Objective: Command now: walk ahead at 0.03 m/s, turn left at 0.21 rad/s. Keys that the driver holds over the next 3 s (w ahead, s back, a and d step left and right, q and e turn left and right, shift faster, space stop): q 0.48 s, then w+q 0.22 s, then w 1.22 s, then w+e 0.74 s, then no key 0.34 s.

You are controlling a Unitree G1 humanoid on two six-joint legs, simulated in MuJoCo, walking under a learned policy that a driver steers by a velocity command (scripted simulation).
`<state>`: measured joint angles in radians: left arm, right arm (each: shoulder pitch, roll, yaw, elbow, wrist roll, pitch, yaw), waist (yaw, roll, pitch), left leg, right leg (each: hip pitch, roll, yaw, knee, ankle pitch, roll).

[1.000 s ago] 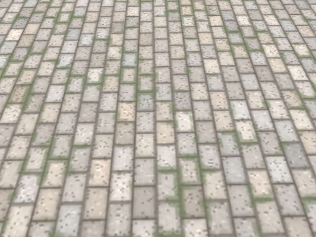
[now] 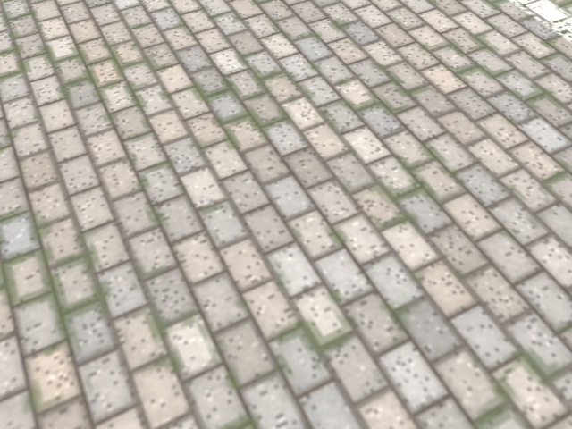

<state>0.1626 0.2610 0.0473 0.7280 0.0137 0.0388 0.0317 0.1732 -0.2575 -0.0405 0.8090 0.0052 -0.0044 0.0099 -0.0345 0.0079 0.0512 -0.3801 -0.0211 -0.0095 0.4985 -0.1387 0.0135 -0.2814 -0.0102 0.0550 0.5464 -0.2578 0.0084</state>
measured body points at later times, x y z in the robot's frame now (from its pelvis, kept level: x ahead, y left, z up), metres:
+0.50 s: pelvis +0.02 +0.04 +0.01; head +0.05 +0.07 +0.46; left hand +0.10 +0.36 -0.10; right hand +0.23 -0.20 -0.08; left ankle +0.02 +0.12 -0.73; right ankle +0.04 -0.12 -0.65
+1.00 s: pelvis +0.12 +0.06 +0.02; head +0.15 +0.04 +0.46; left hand +0.00 +0.31 -0.10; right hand +0.40 -0.09 -0.08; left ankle +0.13 +0.24 -0.67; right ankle +0.12 -0.09 -0.73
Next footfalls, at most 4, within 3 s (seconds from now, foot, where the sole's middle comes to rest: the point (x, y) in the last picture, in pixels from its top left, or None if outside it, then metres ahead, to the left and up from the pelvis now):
0.30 left None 0.06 0.13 -0.77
0.76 right None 0.16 -0.07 -0.77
1.18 left None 0.26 0.31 -0.77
1.70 right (184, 352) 0.65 0.27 -0.77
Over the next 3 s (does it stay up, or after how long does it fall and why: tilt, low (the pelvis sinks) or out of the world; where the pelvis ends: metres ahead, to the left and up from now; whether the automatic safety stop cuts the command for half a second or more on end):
stays up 1.04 0.48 0.01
